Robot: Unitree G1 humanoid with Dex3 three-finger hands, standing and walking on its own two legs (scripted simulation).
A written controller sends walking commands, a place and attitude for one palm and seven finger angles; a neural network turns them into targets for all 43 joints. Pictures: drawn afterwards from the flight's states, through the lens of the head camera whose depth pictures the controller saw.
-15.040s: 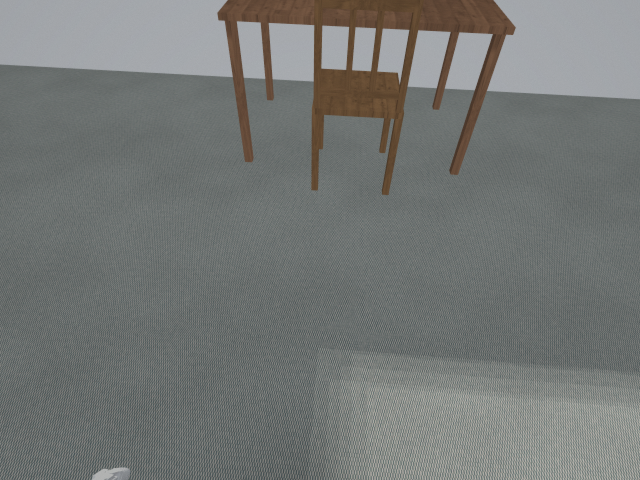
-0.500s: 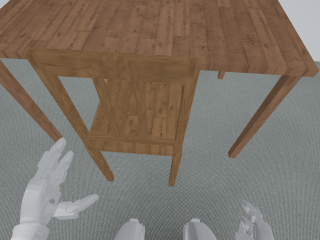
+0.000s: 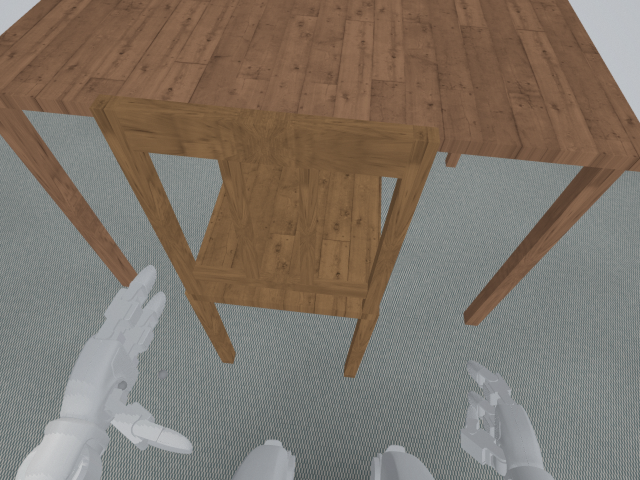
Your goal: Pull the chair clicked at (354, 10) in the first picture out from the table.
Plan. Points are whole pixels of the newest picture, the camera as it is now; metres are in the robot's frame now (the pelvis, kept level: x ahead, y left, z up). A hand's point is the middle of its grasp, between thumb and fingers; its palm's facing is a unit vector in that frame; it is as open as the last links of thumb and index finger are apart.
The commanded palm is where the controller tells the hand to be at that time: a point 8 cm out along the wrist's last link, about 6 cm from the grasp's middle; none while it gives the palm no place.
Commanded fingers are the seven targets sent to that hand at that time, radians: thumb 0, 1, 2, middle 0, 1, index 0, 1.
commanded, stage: raise the hand toward the chair's back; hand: left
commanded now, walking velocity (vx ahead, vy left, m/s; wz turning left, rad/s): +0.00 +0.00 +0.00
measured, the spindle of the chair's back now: (243, 226) +0.46 +0.15 -0.01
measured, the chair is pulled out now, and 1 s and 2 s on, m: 0.00 0.00 0.00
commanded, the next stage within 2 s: aim the fingers beside a spindle in 0.70 s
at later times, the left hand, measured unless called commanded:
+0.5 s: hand (156, 338) +0.26 +0.20 +0.06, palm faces -0.01 -1.00 -0.05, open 16.9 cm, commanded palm +0.23 +0.25 +0.05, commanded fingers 0.00 -0.50 0.30 -0.06 -0.08 -0.06 -0.08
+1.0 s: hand (183, 351) +0.25 +0.17 +0.04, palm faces -0.08 -1.00 -0.03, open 17.0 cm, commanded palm +0.24 +0.23 +0.04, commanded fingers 0.00 -0.50 0.30 -0.06 -0.08 -0.06 -0.08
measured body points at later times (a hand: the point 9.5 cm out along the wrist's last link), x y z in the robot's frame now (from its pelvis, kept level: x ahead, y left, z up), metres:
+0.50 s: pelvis +0.01 -0.01 +0.01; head +0.08 +0.01 +0.45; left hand +0.25 +0.25 +0.06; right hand +0.18 -0.25 -0.07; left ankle +0.01 +0.09 -0.65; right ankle +0.03 -0.14 -0.65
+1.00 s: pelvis +0.00 -0.01 +0.00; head +0.08 -0.01 +0.45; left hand +0.25 +0.23 +0.04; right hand +0.18 -0.26 -0.07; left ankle +0.01 +0.09 -0.65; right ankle +0.03 -0.14 -0.65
